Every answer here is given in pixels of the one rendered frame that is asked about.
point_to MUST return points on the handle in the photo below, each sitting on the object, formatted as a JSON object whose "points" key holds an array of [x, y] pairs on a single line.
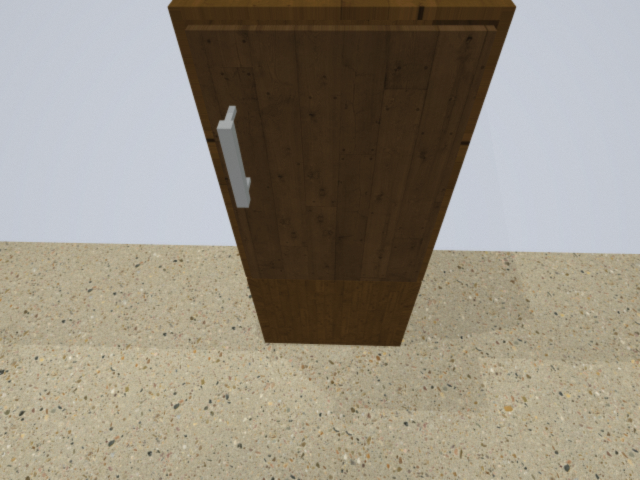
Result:
{"points": [[232, 155]]}

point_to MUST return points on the cupboard door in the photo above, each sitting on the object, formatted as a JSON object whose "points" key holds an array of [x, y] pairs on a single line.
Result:
{"points": [[349, 134]]}

